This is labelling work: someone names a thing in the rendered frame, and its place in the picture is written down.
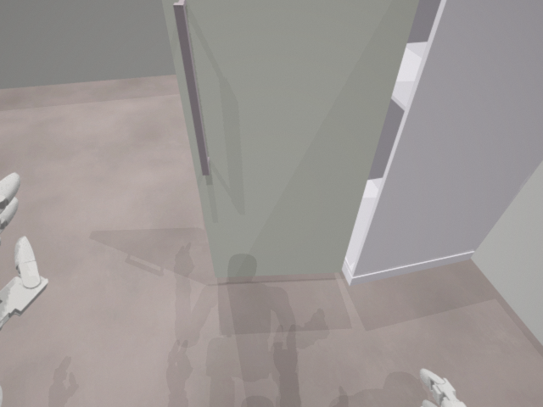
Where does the handle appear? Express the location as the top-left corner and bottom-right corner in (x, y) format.
(173, 0), (210, 176)

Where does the robot left hand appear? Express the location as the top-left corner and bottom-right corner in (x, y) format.
(0, 173), (48, 331)

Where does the robot right hand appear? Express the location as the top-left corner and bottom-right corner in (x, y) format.
(420, 369), (467, 407)

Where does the fridge door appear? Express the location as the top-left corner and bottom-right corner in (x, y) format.
(162, 0), (419, 277)

